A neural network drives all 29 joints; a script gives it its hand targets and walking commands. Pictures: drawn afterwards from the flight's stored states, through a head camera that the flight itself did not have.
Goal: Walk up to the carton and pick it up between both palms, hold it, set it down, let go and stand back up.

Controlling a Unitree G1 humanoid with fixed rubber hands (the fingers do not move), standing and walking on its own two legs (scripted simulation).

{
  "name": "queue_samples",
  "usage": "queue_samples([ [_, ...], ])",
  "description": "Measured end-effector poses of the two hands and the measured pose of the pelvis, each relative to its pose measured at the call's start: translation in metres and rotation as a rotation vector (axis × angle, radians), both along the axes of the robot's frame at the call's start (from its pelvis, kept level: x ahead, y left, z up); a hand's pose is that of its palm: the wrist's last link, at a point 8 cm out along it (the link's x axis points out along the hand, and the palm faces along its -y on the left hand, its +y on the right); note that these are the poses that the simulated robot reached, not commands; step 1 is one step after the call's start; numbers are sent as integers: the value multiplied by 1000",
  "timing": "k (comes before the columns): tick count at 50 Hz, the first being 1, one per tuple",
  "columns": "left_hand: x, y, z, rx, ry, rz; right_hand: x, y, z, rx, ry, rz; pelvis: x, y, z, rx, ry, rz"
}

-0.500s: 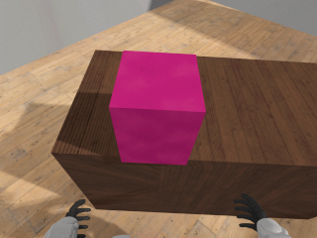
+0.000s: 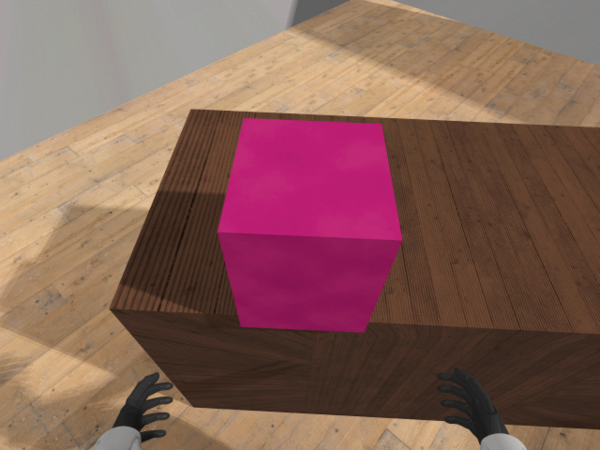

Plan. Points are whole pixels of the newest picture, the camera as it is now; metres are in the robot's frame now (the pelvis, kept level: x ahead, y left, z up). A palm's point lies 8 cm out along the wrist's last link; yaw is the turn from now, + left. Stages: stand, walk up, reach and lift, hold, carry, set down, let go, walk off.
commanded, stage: reach and lift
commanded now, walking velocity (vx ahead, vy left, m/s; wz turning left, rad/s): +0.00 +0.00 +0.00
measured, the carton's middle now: (307, 231) +0.40 +0.02 +0.04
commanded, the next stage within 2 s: none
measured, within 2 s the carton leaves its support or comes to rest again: neither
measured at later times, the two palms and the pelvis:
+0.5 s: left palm (132, 417) +0.16 +0.23 -0.04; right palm (480, 422) +0.16 -0.20 -0.03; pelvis +0.00 +0.01 +0.00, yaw -1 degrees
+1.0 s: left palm (135, 384) +0.18 +0.23 +0.00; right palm (475, 392) +0.19 -0.19 +0.01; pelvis +0.00 +0.01 +0.00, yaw -2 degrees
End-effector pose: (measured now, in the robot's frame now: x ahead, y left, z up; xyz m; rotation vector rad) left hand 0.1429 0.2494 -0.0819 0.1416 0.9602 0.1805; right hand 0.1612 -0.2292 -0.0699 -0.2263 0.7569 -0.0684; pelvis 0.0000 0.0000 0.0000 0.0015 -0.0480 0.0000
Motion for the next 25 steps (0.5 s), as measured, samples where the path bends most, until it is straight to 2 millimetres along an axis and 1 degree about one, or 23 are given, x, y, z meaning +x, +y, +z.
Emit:
queue_samples([
  [4,5,-4,2,-17,-64,-1,9,5,11,4,-46,14,0,3,1,-1,2,-3],
  [9,18,-10,12,-26,-147,-20,16,17,19,38,-87,9,0,7,3,-4,-4,-8],
  [13,20,-12,20,-24,-186,-32,12,23,21,60,-106,-10,1,10,4,-5,-14,-11],
  [19,15,-12,31,-20,-235,-37,4,23,28,68,-156,-29,0,13,4,-6,-20,-15],
  [25,12,-15,40,-31,-301,-39,2,25,38,79,-209,-32,-4,13,5,-5,-19,-19],
])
